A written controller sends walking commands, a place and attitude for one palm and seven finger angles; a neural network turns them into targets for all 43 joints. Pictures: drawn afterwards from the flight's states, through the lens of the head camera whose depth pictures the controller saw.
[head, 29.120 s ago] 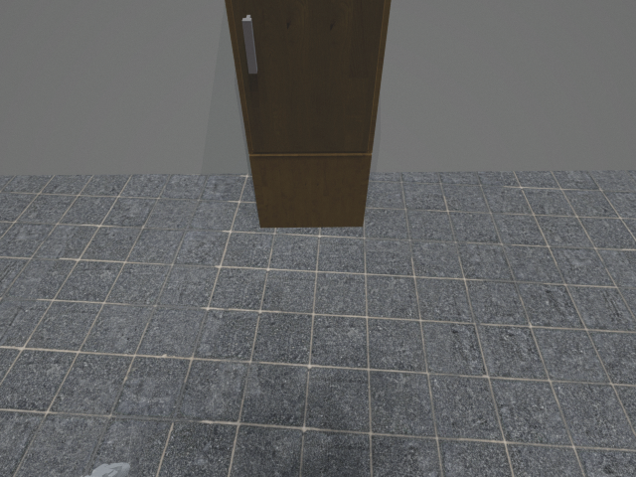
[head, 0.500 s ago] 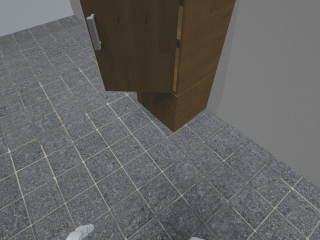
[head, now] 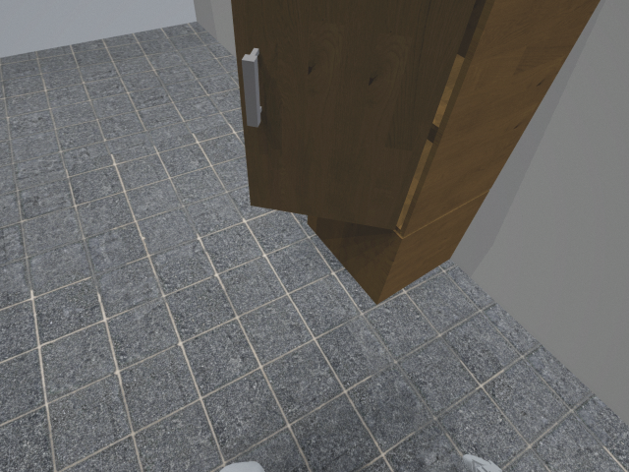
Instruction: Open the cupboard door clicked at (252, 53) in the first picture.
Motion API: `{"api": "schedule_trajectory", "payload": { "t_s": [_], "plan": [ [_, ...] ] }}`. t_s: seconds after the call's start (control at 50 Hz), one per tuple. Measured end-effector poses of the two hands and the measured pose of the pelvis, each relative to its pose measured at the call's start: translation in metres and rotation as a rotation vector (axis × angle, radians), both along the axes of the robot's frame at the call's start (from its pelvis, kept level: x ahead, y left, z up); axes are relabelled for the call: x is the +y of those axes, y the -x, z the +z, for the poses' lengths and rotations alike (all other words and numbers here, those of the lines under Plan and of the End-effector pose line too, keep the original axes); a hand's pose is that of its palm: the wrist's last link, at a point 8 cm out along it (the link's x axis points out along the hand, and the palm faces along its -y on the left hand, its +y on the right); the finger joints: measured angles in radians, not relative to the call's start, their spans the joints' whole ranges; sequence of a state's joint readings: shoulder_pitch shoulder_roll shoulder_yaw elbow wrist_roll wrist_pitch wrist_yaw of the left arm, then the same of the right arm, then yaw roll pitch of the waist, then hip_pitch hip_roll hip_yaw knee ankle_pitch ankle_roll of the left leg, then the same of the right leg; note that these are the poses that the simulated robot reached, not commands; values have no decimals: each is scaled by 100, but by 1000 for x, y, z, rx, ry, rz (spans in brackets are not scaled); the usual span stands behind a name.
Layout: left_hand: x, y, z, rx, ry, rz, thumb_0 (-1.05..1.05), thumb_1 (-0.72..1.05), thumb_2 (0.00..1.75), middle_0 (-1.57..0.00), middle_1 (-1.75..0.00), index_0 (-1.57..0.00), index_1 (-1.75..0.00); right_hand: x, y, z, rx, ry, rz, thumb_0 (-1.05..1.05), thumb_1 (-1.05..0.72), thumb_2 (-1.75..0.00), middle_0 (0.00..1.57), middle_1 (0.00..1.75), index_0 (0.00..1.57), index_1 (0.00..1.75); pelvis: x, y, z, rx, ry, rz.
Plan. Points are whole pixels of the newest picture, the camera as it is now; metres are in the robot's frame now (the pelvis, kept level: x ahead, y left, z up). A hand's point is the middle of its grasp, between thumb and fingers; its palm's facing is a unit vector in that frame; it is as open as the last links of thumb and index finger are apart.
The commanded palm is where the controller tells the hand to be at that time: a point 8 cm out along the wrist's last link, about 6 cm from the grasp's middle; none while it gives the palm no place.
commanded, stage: take the last steps up to it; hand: left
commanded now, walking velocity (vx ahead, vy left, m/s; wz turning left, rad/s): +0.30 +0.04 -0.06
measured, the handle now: (254, 88) +0.79 +0.22 +0.05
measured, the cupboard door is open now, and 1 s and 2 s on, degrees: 46 46 46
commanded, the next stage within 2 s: come to a stop and stand still in 0.38 s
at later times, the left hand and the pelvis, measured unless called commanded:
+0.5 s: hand (224, 369) +0.28 +0.17 -0.15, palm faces -0.01 -0.98 -0.19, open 7.4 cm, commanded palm none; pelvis +0.17 +0.00 +0.01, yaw +0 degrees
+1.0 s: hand (194, 378) +0.26 +0.22 -0.16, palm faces +0.02 -0.97 -0.26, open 7.4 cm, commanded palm none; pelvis +0.21 +0.01 +0.01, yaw -2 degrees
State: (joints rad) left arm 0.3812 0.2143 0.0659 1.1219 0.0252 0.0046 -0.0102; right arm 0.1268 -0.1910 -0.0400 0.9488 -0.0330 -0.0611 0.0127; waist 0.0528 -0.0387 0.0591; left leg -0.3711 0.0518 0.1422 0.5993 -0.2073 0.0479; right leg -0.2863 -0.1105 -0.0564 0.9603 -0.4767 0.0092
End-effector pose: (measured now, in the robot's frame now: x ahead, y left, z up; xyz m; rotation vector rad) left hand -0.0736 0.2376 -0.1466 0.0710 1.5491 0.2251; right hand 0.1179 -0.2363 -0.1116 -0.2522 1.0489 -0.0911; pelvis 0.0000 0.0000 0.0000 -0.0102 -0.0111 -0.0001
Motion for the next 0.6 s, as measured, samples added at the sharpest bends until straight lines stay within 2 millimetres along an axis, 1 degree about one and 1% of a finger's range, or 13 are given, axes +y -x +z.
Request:
{"api": "schedule_trajectory", "payload": {
  "t_s": [0.04,0.08,0.12,0.18,0.24,0.32,0.36,0.4,0.44,0.48,0.54,0.6],
  "plan": [
    [8,-26,2,-25,0,-15,1,92,90,-20,-30,-20,-30,12,-3,1,15,-8,-11,0,-91,-90,20,29,20,30,6,-12,4,2,-4,-4],
    [13,-59,7,-77,0,-29,1,92,90,-20,-30,-20,-30,22,0,1,56,-23,-22,0,-91,-90,20,29,20,30,11,-24,10,5,-6,-5],
    [16,-96,13,-139,2,-46,1,91,90,-20,-30,-20,-30,21,3,2,81,-15,-69,-1,-94,-90,21,29,21,30,15,-36,15,9,-9,-7],
    [16,-151,20,-227,4,-76,1,91,90,-20,-30,-20,-30,19,12,1,152,-11,-95,-1,-95,-90,21,30,21,30,19,-57,19,12,-13,-9],
    [12,-206,25,-303,6,-115,1,91,90,-20,-30,-20,-30,19,24,-3,235,-21,-125,-1,-94,-90,21,30,21,30,19,-78,20,12,-19,-8],
    [1,-274,30,-375,1,-176,1,91,90,-20,-30,-20,-30,20,39,-11,344,-49,-178,0,-93,-90,21,29,21,30,13,-109,17,9,-28,-13],
    [-6,-305,30,-406,-6,-204,1,91,90,-20,-30,-20,-30,20,43,-18,395,-66,-203,0,-92,-90,20,29,20,30,7,-126,12,6,-33,-18],
    [-11,-331,25,-441,-19,-217,1,91,90,-20,-30,-20,-30,19,44,-27,441,-84,-222,0,-92,-90,20,29,20,30,0,-143,3,6,-38,-17],
    [-15,-343,25,-448,-22,-215,1,91,90,-20,-30,-20,-30,18,36,-30,475,-92,-229,0,-91,-90,20,29,20,30,-2,-154,2,2,-17,-11],
    [-16,-345,26,-431,-21,-201,0,91,90,-20,-30,-20,-30,17,18,-27,476,-90,-229,1,-91,-90,20,29,20,30,-2,-165,6,2,-7,-7],
    [-15,-338,25,-372,-16,-166,0,91,90,-20,-30,-20,-30,18,-21,-20,427,-83,-221,1,-91,-90,20,29,20,30,1,-182,13,10,-3,-7],
    [-1,-332,22,-311,-30,-141,-1,94,90,-20,-30,-21,-30,22,-65,-16,357,-73,-200,1,-91,-90,20,29,20,30,6,-198,15,14,-3,-17]
  ]
}}
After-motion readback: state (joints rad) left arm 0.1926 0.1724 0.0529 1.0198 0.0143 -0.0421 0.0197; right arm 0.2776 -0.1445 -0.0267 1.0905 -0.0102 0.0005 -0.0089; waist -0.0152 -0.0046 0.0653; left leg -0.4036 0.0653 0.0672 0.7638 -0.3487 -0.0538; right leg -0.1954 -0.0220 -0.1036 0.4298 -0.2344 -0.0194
